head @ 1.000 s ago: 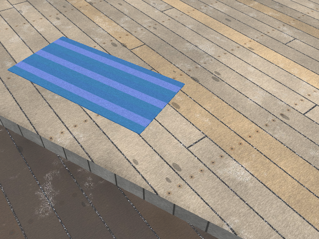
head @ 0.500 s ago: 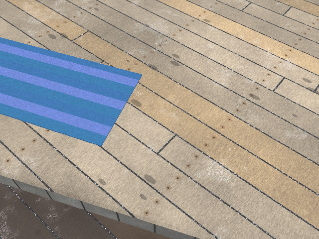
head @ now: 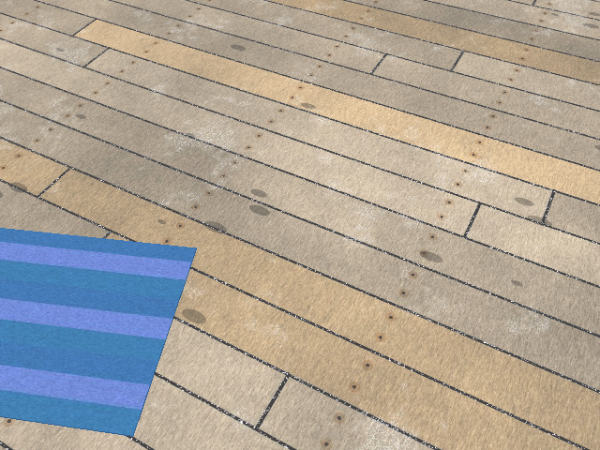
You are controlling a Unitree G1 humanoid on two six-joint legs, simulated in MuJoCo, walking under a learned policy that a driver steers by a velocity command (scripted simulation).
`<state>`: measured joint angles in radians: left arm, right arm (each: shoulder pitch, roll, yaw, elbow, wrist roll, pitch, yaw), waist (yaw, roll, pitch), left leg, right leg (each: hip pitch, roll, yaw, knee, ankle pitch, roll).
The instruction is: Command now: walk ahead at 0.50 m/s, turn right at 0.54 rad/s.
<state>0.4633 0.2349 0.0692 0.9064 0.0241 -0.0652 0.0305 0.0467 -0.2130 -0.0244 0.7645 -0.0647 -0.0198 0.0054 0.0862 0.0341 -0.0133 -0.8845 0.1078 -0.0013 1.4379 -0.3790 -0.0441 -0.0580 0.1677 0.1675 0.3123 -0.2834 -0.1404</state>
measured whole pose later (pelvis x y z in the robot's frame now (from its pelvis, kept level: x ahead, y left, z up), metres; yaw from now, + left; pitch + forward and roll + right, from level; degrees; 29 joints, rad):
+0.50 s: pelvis +0.31 +0.10 +0.10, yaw -5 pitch +2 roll +0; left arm 0.15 0.19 0.02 0.70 0.04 -0.04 -0.02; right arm 0.43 -0.19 -0.05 0.95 -0.01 -0.09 0.01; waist -0.01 -0.05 0.00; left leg -0.25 -0.07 0.10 0.47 -0.25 0.10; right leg -0.80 -0.01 0.08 1.28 -0.10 -0.09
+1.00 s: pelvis +0.60 +0.05 +0.11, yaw -4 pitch +1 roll +0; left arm 0.32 0.23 0.06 0.84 0.02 -0.08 0.00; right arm 0.29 -0.24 -0.05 0.81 -0.03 -0.05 0.01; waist 0.00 0.03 0.01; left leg -0.47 0.04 -0.03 1.13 -0.30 0.05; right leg -0.19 0.09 -0.09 0.35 -0.18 -0.11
